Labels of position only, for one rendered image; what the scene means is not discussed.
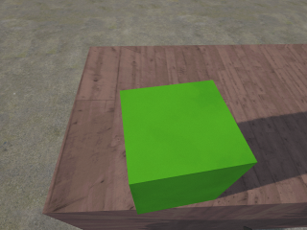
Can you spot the carton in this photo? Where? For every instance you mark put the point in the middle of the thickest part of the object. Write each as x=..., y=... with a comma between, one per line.
x=182, y=145

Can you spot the pedestal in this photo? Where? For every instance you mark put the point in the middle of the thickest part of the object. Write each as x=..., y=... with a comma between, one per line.
x=264, y=86

